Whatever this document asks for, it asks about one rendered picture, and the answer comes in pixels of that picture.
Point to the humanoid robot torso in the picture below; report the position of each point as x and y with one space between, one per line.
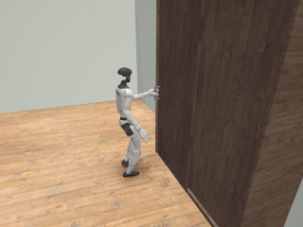
119 106

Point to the handle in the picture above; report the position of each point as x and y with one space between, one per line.
155 90

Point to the robot head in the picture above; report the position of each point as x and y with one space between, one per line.
125 72

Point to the wardrobe door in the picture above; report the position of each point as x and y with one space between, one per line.
181 28
242 45

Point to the right robot hand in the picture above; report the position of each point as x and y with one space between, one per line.
143 134

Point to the right robot upper arm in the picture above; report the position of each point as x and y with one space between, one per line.
128 95

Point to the robot left forearm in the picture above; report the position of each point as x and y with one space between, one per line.
140 96

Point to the left robot hand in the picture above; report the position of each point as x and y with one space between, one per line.
152 93

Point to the robot right forearm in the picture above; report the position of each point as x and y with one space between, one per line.
130 119

